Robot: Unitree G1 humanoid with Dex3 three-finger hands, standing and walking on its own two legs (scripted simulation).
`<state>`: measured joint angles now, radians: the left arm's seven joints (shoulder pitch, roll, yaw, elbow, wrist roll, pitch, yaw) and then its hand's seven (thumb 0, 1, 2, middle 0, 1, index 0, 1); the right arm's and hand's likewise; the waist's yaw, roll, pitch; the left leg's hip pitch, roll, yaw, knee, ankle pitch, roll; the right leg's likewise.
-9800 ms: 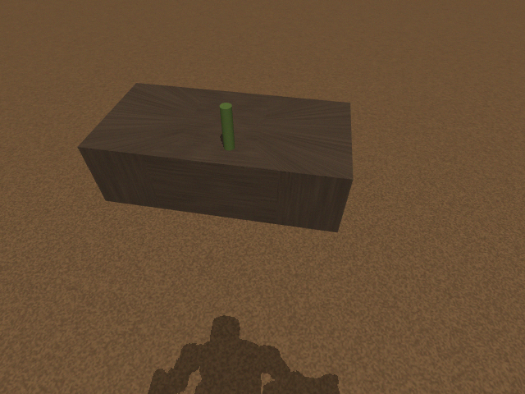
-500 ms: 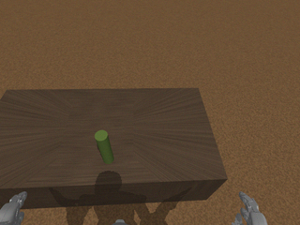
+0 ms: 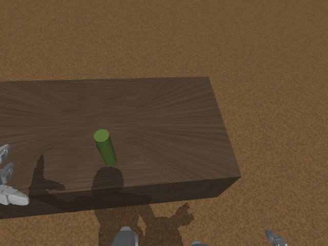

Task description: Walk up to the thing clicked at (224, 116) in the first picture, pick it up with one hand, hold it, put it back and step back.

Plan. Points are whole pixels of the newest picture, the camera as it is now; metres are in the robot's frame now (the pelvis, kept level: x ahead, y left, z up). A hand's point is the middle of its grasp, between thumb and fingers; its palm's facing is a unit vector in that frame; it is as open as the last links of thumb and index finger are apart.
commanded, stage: go down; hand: left
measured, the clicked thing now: (106, 149) +0.48 +0.21 -0.24
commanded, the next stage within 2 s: none
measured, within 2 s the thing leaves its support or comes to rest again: neither
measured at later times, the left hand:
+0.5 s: hand (12, 158) +0.34 +0.37 -0.01, palm faces +0.20 -0.97 -0.12, open 17.3 cm
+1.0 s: hand (9, 144) +0.37 +0.39 +0.00, palm faces +0.21 -0.98 -0.07, open 17.4 cm
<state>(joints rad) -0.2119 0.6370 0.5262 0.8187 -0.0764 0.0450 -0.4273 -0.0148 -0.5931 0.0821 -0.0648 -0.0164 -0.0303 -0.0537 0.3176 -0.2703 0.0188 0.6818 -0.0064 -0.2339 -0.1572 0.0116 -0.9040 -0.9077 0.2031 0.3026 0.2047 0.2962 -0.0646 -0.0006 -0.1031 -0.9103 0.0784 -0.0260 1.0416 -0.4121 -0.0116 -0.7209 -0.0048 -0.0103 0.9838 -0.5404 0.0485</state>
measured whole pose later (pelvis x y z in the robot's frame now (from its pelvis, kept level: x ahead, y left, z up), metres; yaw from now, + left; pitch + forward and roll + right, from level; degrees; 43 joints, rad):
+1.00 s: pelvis +0.00 +0.01 -0.01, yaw -1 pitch +21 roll -5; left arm -0.54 0.81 0.66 1.13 -0.09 -0.23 -0.54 -0.02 -0.49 0.07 -0.06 0.00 -0.03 -0.03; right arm 0.29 -0.27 0.06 0.70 -0.04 -0.15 -0.14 0.01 -0.90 -0.91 0.20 0.30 0.21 0.30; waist -0.09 -0.03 -0.09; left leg -1.05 0.08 -0.04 1.11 -0.42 0.00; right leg -0.85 0.00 -0.02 1.02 -0.54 0.06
